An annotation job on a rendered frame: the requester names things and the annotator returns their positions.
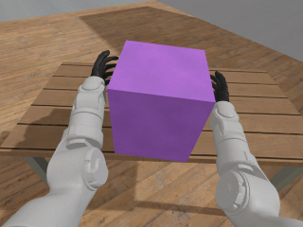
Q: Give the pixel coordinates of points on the right robot upper arm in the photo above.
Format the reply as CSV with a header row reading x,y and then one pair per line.
x,y
249,201

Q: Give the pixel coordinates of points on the left robot forearm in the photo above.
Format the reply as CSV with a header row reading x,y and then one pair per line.
x,y
86,118

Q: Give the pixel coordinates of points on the robot left hand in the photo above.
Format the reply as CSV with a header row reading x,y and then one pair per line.
x,y
100,66

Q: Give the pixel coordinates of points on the robot right hand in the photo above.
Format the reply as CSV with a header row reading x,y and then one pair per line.
x,y
221,89

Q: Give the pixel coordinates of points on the carton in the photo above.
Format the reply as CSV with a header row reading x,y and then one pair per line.
x,y
160,97

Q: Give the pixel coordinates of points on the table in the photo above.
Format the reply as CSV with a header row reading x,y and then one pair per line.
x,y
272,126

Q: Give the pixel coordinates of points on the right robot forearm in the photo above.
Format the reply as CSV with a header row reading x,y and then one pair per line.
x,y
230,142

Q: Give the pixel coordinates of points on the left robot upper arm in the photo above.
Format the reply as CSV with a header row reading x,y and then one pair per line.
x,y
73,177

